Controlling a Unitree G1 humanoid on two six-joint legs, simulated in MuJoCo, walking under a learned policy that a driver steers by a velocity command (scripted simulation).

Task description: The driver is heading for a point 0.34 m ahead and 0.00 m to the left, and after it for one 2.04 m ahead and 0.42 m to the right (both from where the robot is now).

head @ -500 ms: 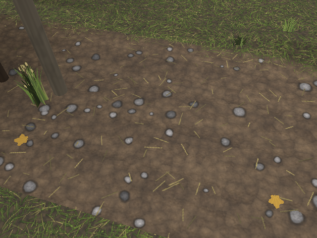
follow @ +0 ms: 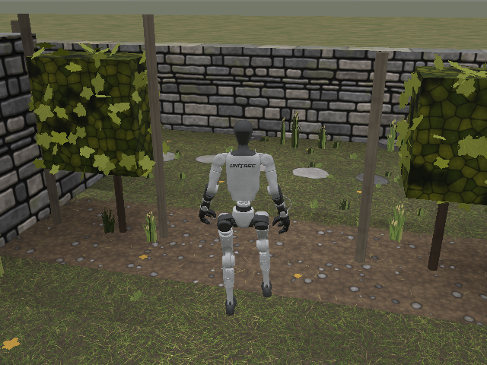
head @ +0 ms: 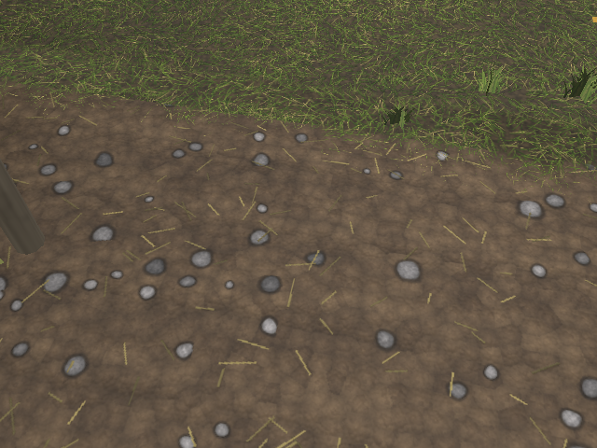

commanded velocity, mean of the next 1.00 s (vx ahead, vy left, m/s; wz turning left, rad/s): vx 0.06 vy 0.00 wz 0.00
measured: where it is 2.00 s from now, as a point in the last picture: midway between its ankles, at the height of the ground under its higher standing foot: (310, 389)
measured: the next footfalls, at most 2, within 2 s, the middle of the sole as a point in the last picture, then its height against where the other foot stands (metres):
right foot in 0.12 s outside the picture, level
left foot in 1.64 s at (252, 425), level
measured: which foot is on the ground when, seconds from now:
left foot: down 0.00-1.00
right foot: up 0.00-0.10, down 0.12-1.00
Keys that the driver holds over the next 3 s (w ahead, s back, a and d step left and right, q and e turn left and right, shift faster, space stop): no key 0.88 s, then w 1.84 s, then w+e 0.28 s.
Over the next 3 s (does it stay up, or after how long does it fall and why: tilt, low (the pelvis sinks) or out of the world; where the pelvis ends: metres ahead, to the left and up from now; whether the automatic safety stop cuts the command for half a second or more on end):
stays up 1.10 0.04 0.00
